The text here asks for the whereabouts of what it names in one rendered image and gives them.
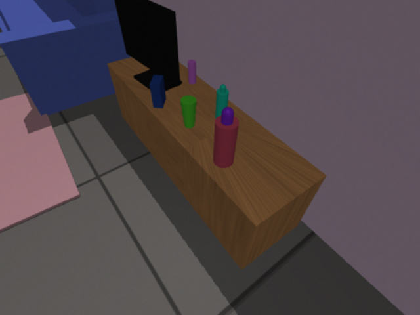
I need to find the sofa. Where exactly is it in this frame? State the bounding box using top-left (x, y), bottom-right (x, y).
top-left (0, 0), bottom-right (131, 115)

